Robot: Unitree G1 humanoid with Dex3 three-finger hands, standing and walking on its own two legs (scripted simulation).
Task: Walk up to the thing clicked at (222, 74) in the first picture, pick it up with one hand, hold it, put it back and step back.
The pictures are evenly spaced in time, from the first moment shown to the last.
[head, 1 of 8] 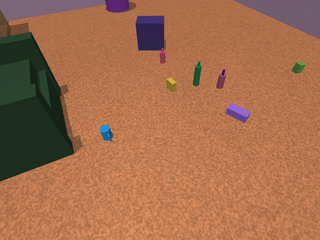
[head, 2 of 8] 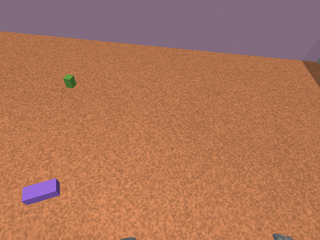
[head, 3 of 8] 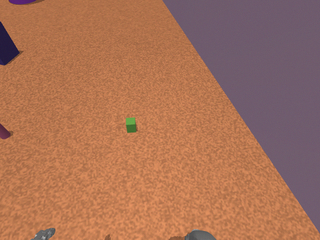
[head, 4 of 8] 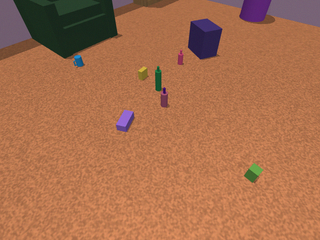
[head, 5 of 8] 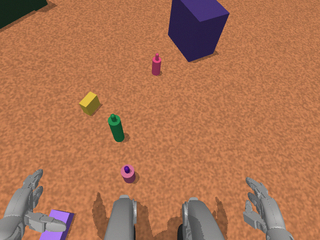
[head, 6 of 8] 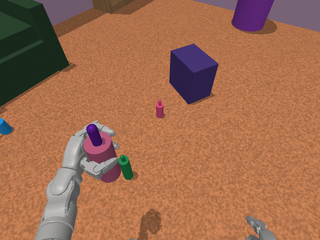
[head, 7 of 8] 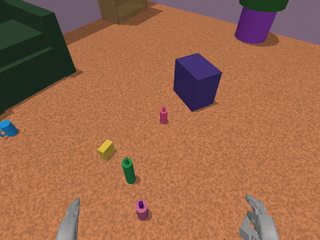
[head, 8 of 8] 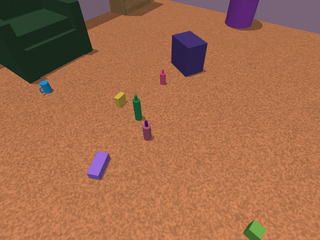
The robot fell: no
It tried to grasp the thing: yes
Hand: left
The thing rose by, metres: 0.69
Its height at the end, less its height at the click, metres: +0.00
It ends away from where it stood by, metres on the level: 0.02
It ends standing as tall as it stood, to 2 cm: yes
